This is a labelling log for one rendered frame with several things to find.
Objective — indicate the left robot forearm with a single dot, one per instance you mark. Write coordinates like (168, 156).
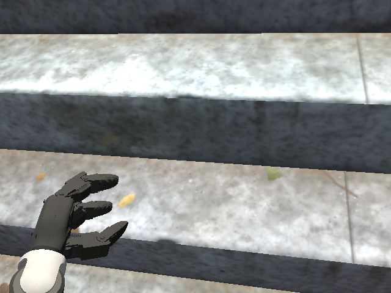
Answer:
(39, 271)

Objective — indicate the left robot hand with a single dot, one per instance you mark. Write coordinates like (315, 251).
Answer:
(65, 211)

